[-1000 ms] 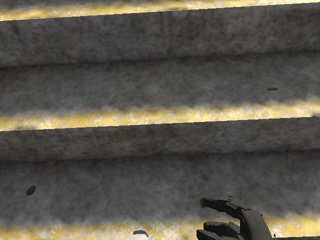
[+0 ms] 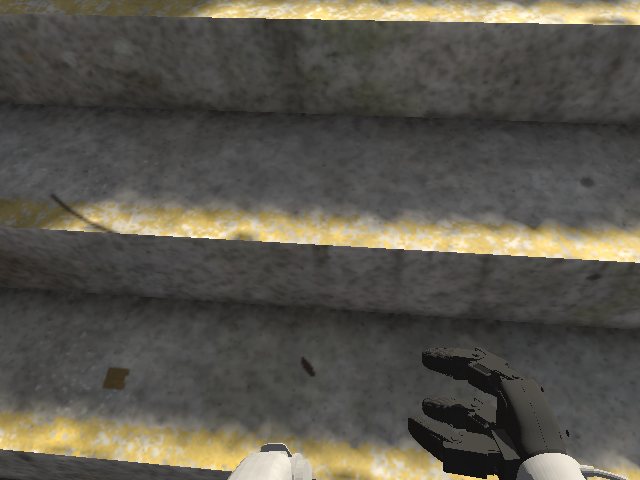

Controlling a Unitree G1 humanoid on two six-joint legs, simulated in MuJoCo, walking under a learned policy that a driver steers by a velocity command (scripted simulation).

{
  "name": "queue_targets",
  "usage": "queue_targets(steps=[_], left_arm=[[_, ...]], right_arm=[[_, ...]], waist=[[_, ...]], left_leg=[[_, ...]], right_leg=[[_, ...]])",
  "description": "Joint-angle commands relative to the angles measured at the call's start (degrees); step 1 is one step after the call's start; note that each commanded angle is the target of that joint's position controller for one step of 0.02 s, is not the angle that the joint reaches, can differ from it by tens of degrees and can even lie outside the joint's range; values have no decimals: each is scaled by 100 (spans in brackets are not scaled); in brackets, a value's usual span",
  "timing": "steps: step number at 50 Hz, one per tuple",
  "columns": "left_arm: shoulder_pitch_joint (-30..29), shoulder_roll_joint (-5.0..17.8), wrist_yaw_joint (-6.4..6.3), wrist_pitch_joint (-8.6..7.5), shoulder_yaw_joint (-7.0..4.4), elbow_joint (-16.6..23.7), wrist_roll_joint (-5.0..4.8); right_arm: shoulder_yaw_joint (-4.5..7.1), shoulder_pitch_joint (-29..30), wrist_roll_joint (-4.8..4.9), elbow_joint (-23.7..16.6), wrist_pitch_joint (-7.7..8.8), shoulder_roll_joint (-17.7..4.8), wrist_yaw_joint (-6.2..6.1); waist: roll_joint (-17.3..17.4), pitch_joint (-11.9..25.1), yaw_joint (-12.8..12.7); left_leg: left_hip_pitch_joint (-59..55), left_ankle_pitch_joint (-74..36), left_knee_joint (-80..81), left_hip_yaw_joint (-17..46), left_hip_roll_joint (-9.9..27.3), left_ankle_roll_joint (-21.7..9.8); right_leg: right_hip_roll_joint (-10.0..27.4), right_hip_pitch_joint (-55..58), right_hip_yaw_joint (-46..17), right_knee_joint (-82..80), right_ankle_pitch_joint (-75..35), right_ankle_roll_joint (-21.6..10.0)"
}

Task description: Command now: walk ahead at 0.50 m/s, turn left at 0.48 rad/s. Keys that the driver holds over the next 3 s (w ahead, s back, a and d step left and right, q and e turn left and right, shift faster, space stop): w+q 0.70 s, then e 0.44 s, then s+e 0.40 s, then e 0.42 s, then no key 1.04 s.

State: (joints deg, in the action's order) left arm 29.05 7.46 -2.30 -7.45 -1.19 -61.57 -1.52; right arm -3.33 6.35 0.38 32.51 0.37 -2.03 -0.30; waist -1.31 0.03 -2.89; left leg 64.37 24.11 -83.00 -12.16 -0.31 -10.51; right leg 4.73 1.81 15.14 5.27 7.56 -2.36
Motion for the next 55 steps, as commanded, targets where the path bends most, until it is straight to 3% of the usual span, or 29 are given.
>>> queue_targets(steps=[1, 2, 3, 4, 5, 8, 12, 17, 20, 22, 24, 25, 26, 27, 28, 30, 32, 34, 37, 41, 46, 47, 49, 50, 51, 52, 53, 54, 55], left_arm=[[-172, 1826, 81, -101, -386, 785, -209], [-399, 1760, 191, -171, -412, 1200, -101], [-993, 1355, 442, -261, -375, 1808, 121], [-1532, 1063, 550, -231, -449, 2147, 387], [-1720, 368, 451, -157, -295, 2623, 514], [-1876, -392, 229, -39, 141, 3084, 548], [-2147, -310, 155, 280, 306, 3256, 461], [-4106, -723, 11, 375, 581, 4107, 530], [-5165, -705, 192, 450, 669, 4559, 543], [-3962, -627, 182, 443, 570, 4052, 315], [-2188, 190, 61, 541, 144, 3477, 129], [-1561, 660, -4, 526, -62, 3301, 152], [-1055, 1117, -13, 481, -276, 3145, 317], [-1412, 1523, -89, 611, -396, 2940, 294], [-1901, 1101, -95, 673, -402, 3021, 284], [-2295, 241, 3, 428, -205, 2217, 176], [-1903, -307, 22, 259, -99, 1465, 398], [-1619, -219, 137, 127, -136, 1085, 419], [-1702, 231, 209, -64, -172, 1004, 308], [-412, 995, 107, -255, -381, 663, 357], [940, 509, -124, 82, -281, 211, 404], [984, 459, -218, 175, -280, 169, 375], [242, 712, -148, 296, -315, 561, 194], [271, 973, -16, 283, -331, 649, 178], [181, 1488, 182, 98, -426, 738, 90], [-372, 2019, 387, -121, -621, 983, -79], [-435, 1462, 565, -232, -500, 1416, -313], [-547, 1481, 632, -206, -564, 1586, -285], [-172, 991, 546, -37, -581, 1432, 22]], right_arm=[[332, -2192, -184, 273, -50, -854, -87], [537, -2440, -213, 426, -23, -1302, -87], [785, -2474, -205, 603, -134, -1927, -155], [996, -1681, -172, 471, -235, -2130, -158], [981, -1249, -165, 567, -128, -2012, -83], [711, -2053, -209, 1791, 308, -933, -74], [603, -2329, -177, 1927, 533, -932, 92], [665, -3580, -150, 2326, 735, -1340, 109], [763, -3878, -45, 2208, 497, -1359, -242], [832, -3162, 11, 1773, 425, -1440, -333], [1091, -2875, 31, 1385, 682, -2216, -187], [1209, -2405, 146, 1215, 895, -2456, -33], [1153, -2094, 34, 993, 1119, -2073, 98], [1089, -2176, -25, 554, 1050, -1359, 319], [1026, -2186, -376, 354, 957, -1055, 337], [708, -1903, -553, 45, 724, -416, 167], [540, -1982, -397, 13, 445, -308, 85], [426, -1932, -223, -82, 247, -150, 64], [460, -1232, -217, -301, 170, -592, 20], [585, -478, -335, -371, 255, -595, -82], [156, 1913, -228, -1406, 310, -60, 91], [53, 2015, -194, -1670, 273, 122, 138], [-56, 1357, -15, -1602, 142, 284, 254], [131, 617, 82, -1169, 30, -59, 161], [332, -1041, 135, -749, -12, -347, 21], [560, -2364, 34, -465, 48, -887, -27], [741, -3022, -309, -169, 220, -1508, -108], [904, -3265, -414, -302, 143, -2018, -198], [920, -2290, -328, -368, 179, -1992, -120]], waist=[[-1322, 2444, 1209], [-1292, 2620, 1276], [491, 2448, 1244], [774, 2301, 1045], [323, 1775, 612], [-540, -287, 46], [-235, -581, -146], [432, -315, 502], [295, 44, 933], [461, 940, 198], [910, 2361, -575], [888, 2740, -1028], [188, 2954, -1258], [-1863, 2562, -688], [-962, 2203, -339], [255, 115, 413], [572, -373, 722], [200, -618, 913], [316, -826, 912], [-214, -245, 276], [-526, -230, -611], [-577, -244, -524], [-462, 406, -135], [-304, 1080, -8], [-1152, 1875, 659], [-1405, 2542, 1458], [-22, 3332, 1639], [1306, 4463, 1821], [766, 4317, 1216]], left_leg=[[-4025, 726, 2099, -55, -850, -201], [-4977, 1064, 2784, 1460, -615, -372], [-5656, 2189, 4878, 4858, 541, -1114], [-5397, 3142, 6656, 7162, 1006, -1283], [-5122, 2770, 6773, 6782, 1132, -868], [-3824, 386, 5998, 4403, 606, -379], [-3511, -1491, 6092, 2735, 243, 70], [-4745, -669, 6813, 3359, 441, 21], [-5006, -2748, 8088, 3327, 600, -386], [-4373, -7204, 7553, 2316, 431, -204], [-5612, -10770, 5682, 2592, 854, -189], [-5644, -10705, 4349, 2532, 715, -139], [-4763, -7879, 2412, 2561, 221, 43], [-2439, -1688, -361, 2162, -932, 529], [-1771, -1487, -2522, 2548, -627, 522], [-579, -1917, -3360, 2106, -261, 328], [-283, -1648, -3620, 2305, -225, 229], [226, -1402, -3330, 2433, -2, 293], [-380, -1764, -1599, 2200, -47, 447], [1222, -329, -2529, 1479, -24, 344], [2900, 1124, -2199, 588, 750, 466], [2552, 872, -1740, 879, 925, 444], [-1578, -388, 1136, 492, 743, 335], [-3086, -302, 1304, -89, 135, 339], [-4601, -739, 1410, 17, -280, 217], [-5766, -1668, 2353, 861, -59, 98], [-7949, -3972, 3114, 3134, 1635, -497], [-7687, -5859, 4972, 4936, 2855, -924], [-6703, -4137, 5024, 4867, 2689, -779]], right_leg=[[1333, 653, -181, 3264, -10247, -893], [1100, -507, -445, 4734, -8397, -765], [-177, -2858, -702, 7181, -3065, -319], [-854, -4210, -1805, 10410, -453, -53], [-601, -5098, -2285, 11849, -709, -50], [-377, -6586, -2022, 12269, -505, -381], [-134, -7012, -1697, 11166, 9, -270], [-45, -8632, -1237, 11956, 1211, -417], [-50, -7019, -855, 9568, 1580, -340], [-554, -3705, -403, 7413, 1893, -500], [-819, -2231, -676, 6676, 2023, -534], [-737, -1428, -1150, 5511, 2124, -558], [212, -536, -2953, 4444, 2918, -920], [1631, -417, -6540, 2119, 2388, -1744], [1878, -1059, -7267, 1579, 3622, -1806], [1570, -2589, -5412, 1933, 4454, -1288], [1308, -3058, -3618, 2056, 2626, -733], [1195, -2885, -2488, 1636, 1549, -415], [959, -3236, -1345, 1075, -272, -493], [1161, -137, -1456, 670, -2796, -828], [971, 1569, -1669, 280, -2001, -829], [1012, 1331, -1672, 104, -2247, -745], [895, -684, -1240, -819, -2859, -780], [872, -742, -1121, -342, -4782, -787], [1032, -491, -1076, 793, -8178, -606], [755, -615, -1046, 2394, -8113, -134], [40, -3012, -1194, 4827, -4765, 352], [-1115, -2855, -1556, 7747, 1396, 455], [-899, -3084, -2754, 9740, 1188, 501]])
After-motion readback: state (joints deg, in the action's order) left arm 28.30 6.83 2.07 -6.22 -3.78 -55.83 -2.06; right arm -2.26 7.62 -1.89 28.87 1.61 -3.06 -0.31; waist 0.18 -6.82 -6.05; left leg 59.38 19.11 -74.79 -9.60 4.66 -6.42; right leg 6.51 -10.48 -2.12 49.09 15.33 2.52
